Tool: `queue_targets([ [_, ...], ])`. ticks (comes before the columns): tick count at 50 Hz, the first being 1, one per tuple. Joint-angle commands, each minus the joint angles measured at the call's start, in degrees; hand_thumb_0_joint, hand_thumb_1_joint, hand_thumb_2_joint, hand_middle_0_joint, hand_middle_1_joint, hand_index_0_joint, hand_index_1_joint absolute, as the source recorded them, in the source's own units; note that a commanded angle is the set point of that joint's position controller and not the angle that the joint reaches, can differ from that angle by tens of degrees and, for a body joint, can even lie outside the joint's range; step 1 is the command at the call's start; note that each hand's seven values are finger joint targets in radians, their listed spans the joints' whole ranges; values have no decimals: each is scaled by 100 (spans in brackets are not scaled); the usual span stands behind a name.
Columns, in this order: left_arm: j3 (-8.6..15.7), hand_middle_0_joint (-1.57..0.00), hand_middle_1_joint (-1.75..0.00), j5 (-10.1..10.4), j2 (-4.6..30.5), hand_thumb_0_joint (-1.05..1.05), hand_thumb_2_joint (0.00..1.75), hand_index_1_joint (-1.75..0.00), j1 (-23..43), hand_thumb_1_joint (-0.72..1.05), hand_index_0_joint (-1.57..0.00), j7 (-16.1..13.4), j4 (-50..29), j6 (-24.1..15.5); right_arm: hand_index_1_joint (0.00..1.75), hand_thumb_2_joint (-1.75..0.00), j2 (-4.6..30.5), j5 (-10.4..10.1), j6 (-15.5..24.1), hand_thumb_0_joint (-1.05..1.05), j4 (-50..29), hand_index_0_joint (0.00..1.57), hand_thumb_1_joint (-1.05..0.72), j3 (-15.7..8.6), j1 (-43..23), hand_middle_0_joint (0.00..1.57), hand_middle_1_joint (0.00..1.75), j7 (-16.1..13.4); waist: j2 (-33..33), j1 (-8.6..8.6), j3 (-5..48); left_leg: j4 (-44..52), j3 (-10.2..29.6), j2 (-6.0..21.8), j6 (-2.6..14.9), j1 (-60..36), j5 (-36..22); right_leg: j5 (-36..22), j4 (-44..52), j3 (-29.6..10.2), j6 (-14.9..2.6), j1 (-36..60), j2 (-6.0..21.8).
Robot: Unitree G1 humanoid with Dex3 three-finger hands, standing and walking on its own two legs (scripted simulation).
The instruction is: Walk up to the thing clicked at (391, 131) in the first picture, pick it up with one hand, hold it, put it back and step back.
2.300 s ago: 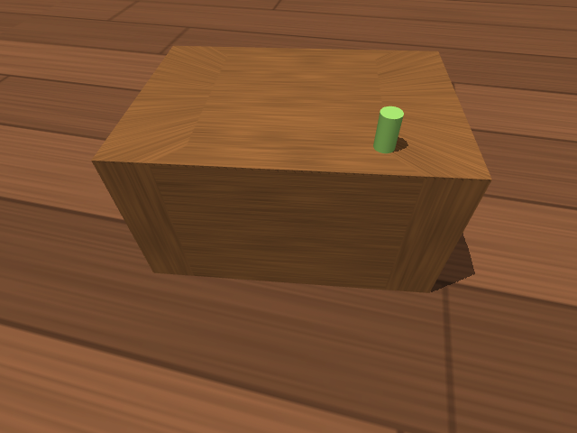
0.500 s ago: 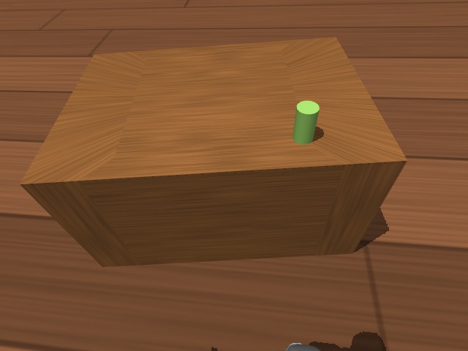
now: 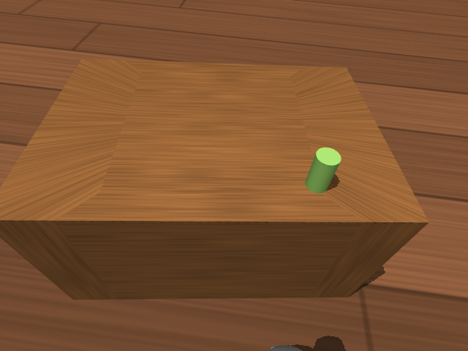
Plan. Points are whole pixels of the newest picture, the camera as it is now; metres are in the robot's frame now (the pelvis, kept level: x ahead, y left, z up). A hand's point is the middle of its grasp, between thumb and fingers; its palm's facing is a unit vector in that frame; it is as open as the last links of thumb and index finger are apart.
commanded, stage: walk up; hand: right
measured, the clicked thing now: (322, 171) +0.57 -0.23 -0.10
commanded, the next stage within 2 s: stand in 1.42 s
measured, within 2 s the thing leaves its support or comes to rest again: neither
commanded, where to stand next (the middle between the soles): +0.13 -0.03 m, yaw +0 degrees
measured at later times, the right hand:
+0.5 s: hand out of the picture +0.14 -0.28 -0.15, palm faces -0.05 +0.94 -0.34, open 7.3 cm
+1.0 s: hand out of the picture +0.15 -0.28 -0.14, palm faces -0.09 +0.94 -0.34, open 7.3 cm
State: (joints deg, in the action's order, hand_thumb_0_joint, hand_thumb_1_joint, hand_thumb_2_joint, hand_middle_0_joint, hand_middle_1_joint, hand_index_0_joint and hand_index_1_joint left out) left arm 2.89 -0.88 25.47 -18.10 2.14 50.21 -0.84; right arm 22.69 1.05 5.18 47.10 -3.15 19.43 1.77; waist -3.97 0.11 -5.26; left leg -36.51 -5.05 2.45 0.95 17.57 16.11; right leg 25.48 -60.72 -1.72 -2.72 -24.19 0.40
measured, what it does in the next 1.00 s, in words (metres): steps on the spot: right foot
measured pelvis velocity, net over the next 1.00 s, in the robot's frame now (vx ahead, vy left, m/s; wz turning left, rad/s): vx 0.05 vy -0.03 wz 0.04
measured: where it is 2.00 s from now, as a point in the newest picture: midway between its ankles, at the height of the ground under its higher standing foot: outside the picture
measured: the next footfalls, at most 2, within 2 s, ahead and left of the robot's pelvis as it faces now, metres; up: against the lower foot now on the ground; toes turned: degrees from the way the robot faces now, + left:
right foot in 0.18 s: +0.15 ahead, -0.15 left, +0.00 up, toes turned -2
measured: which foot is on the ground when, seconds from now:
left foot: down 0.00-1.00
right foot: up 0.00-0.16, down 0.18-1.00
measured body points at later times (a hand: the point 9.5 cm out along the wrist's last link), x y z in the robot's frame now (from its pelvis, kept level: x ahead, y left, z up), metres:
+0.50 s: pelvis +0.05 -0.02 +0.00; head +0.07 -0.03 +0.45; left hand +0.17 +0.28 -0.12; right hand +0.14 -0.33 -0.13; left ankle +0.05 +0.12 -0.72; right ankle +0.11 -0.15 -0.72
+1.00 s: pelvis +0.05 -0.03 +0.02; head +0.06 -0.03 +0.47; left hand +0.12 +0.28 -0.11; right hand +0.16 -0.33 -0.11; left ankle +0.05 +0.12 -0.72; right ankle +0.11 -0.15 -0.72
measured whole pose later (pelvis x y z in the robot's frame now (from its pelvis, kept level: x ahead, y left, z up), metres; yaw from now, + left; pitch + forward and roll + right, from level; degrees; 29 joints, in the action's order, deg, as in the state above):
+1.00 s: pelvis +0.05 -0.03 +0.02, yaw +2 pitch -3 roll +0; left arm 1.2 -0.4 20.1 -4.1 1.7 66.8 -0.1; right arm 21.0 0.1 0.9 65.5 0.4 5.1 0.8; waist 0.3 -1.5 -3.3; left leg -22.3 0.9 1.8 -1.9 7.2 12.4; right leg 7.6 -21.7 4.1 0.3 -11.4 2.3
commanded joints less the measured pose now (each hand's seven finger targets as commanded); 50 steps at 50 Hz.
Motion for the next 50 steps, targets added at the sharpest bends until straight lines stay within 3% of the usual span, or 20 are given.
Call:
queue_targets([
  [1,271,-20,-30,58,823,0,90,-30,-231,90,-20,-63,-412,-139,30,-90,1527,-12,84,0,-423,20,-90,-404,192,20,30,-210,1424,1,347,1301,1278,1364,1131,-865,-2646,-115,746,2,149,-507,334],
  [3,241,-20,-30,68,687,0,90,-30,-46,90,-20,-80,-400,-112,30,-90,1445,-13,49,0,-432,20,-90,-324,70,20,30,-242,1435,-37,367,1044,873,1275,1077,-494,-3666,-527,1313,210,137,60,315],
  [4,239,-20,-30,85,641,0,90,-30,-21,90,-20,-99,-362,-104,30,-90,1439,-43,11,0,-433,20,-90,-303,-28,20,30,-248,1466,-60,445,850,765,1216,996,-351,-3820,-702,1521,341,91,318,223],
  [6,249,-20,-30,82,640,0,90,-30,-25,90,-20,-149,-262,-100,30,-90,1418,-98,-90,0,-422,20,-90,-258,-111,20,30,-265,1430,-69,663,363,686,1090,875,-326,-3818,-1053,1988,502,54,715,57],
  [7,245,-20,-30,84,617,0,90,-30,-101,90,-20,-167,-186,-108,30,-90,1397,-148,-144,0,-432,20,-90,-237,-230,20,30,-268,1298,-149,807,101,608,989,777,-257,-3445,-1452,2428,593,9,1052,-23],
  [8,270,-20,-30,58,698,0,90,-30,-92,90,-20,-189,-140,-145,30,-90,1314,-180,-198,0,-437,20,-90,-192,-324,20,30,-265,1102,-200,897,-272,572,821,598,-93,-2848,-1918,2927,526,-47,1419,-42],
  [9,331,-20,-30,25,986,0,90,-30,-22,90,-20,-217,-125,-189,30,-90,1062,-219,-230,0,-438,20,-90,-111,-275,20,30,-267,476,-229,1001,-654,474,611,348,304,-1885,-2755,2998,-14,-192,1796,352],
  [10,376,-20,-30,-1,1259,0,90,-30,118,90,-20,-238,-183,-236,30,-90,757,-233,-278,0,-409,20,-90,-11,-107,20,30,-264,-393,-122,1032,-1296,298,200,93,687,-134,-3033,3388,-1532,-519,1760,1461],
  [11,345,-20,-30,84,1431,0,90,-30,453,90,-20,-233,-246,-220,30,-90,970,-229,-373,0,-275,20,-90,-77,-196,20,30,-334,-639,-117,985,-1575,439,-88,74,381,1722,-2936,3631,-2255,-1276,1089,2104],
  [12,301,-20,-30,55,1339,0,90,-30,617,90,-20,-235,-254,-210,30,-90,1096,-194,-413,0,-117,20,-90,-110,-318,20,30,-354,-545,-119,759,-1819,626,7,72,332,2146,-2721,3638,-2309,-1342,810,2084],
  [14,224,-20,-30,17,1186,0,90,-30,912,90,-20,-287,-188,-194,30,-90,1107,-241,-383,0,116,20,-90,-90,-295,20,30,-327,-563,-4,606,-1386,716,80,72,483,1726,-2692,3446,-1607,-1033,879,1637],
  [17,186,-20,-30,40,1130,0,90,-30,1185,90,-20,-274,-107,-108,30,-90,1064,-182,-315,0,531,20,-90,-83,-23,20,30,-298,-773,173,758,138,367,-93,30,-338,378,-2851,2988,-879,-639,615,1204],
  [18,144,-20,-30,74,996,0,90,-30,1247,90,-20,-260,-103,-80,30,-90,1116,-108,-282,0,621,20,-90,-107,-11,20,30,-302,-537,197,841,513,594,48,50,-639,-308,-2757,2788,-734,-468,425,1133],
  [19,94,-20,-30,125,779,0,90,-30,1188,90,-20,-247,-109,-61,30,-90,1336,-40,-253,0,564,20,-90,-147,-292,20,30,-304,77,67,913,881,1410,570,251,-654,-690,-2389,2498,-545,-200,303,895],
  [20,87,-20,-30,159,699,0,90,-30,1209,90,-20,-245,29,-29,30,-90,1482,-91,-233,0,494,20,-90,-146,-895,20,30,-270,420,-152,659,991,1886,891,506,36,-446,-1306,2545,-154,20,612,425],
  [21,125,-20,-30,113,787,0,90,-30,1283,90,-20,-253,156,-33,30,-90,1445,-113,-236,0,523,20,-90,-119,-1125,20,30,-240,443,-193,615,883,1683,875,529,232,-479,-1120,2696,-101,8,1037,400],
  [23,123,-20,-30,83,822,0,90,-30,1456,90,-20,-229,284,-87,30,-90,1163,-119,-252,0,671,20,-90,12,-1152,20,30,-226,310,-116,691,839,1178,458,263,206,-286,-1376,3084,-366,-85,1253,686],
  [25,85,-20,-30,104,837,0,90,-30,1542,90,-20,-213,371,-108,30,-90,1150,-114,-262,0,845,20,-90,45,-1105,20,30,-221,488,-60,771,900,1012,324,160,-138,-320,-1635,3261,-468,-161,1134,852],
  [31,37,-20,-30,105,730,0,90,-30,1778,90,-20,-198,736,-92,30,-90,1105,-115,-265,0,1114,20,-90,113,-1454,20,30,-199,434,-114,752,1303,1081,444,173,-370,-757,-1806,3646,-184,-1,1449,738],
  [50,55,-20,-30,52,683,0,90,-30,1829,90,-20,-147,1285,-75,30,-90,1028,-85,-331,0,1529,20,-90,136,-1671,20,30,-179,362,-93,594,1971,1073,434,57,-645,-332,-1133,4537,-179,171,1590,774],
])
